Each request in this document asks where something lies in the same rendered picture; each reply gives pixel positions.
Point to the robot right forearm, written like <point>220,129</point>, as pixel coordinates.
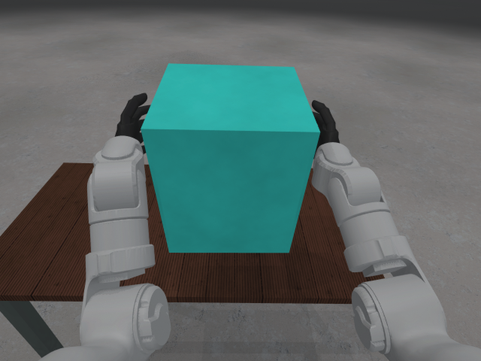
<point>373,244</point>

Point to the right robot hand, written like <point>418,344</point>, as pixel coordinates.
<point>326,124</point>

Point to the left robot hand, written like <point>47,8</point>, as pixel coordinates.
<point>129,124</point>

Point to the carton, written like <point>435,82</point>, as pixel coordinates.
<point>230,149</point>

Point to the right robot upper arm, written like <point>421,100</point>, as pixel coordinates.
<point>400,318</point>

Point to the robot left forearm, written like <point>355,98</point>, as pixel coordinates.
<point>118,212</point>

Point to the left robot upper arm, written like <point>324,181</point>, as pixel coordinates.
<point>120,324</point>

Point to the table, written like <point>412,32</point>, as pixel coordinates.
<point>43,258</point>

